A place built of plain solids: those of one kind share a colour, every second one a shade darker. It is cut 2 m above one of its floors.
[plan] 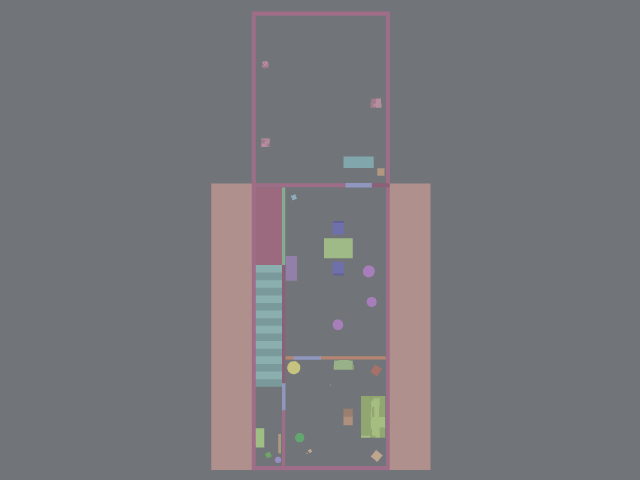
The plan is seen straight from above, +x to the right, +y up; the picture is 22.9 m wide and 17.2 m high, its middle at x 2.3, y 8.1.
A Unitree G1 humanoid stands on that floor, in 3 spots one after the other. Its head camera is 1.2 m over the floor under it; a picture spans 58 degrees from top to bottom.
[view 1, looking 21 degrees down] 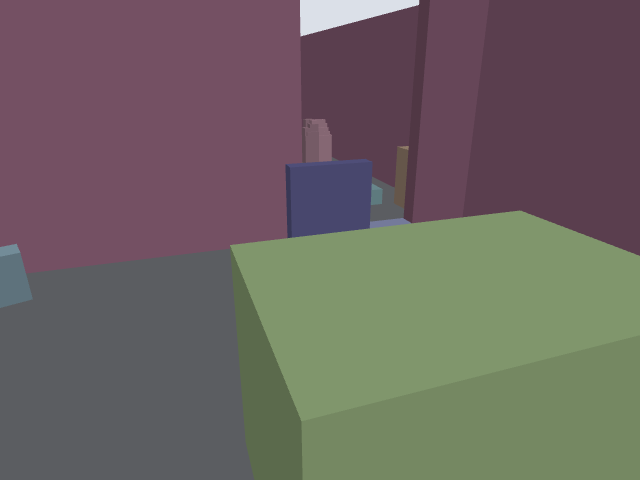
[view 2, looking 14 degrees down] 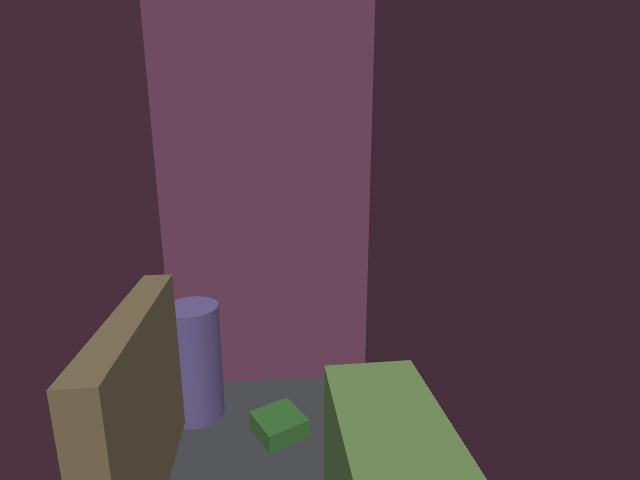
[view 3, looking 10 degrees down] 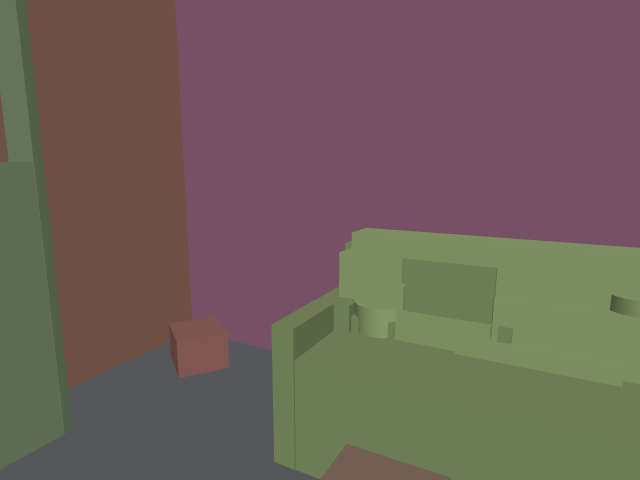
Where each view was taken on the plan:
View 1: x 2.31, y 6.99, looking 71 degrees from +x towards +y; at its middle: kitchen_table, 1.28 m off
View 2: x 0.47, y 1.94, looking -97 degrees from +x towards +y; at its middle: wall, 2.02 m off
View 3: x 2.46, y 1.60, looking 28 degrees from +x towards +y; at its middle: wall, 2.53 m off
